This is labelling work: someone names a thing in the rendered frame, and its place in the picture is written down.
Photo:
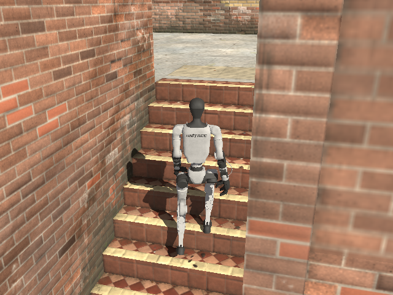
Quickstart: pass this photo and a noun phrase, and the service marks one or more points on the stairs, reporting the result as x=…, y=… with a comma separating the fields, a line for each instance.
x=142, y=258

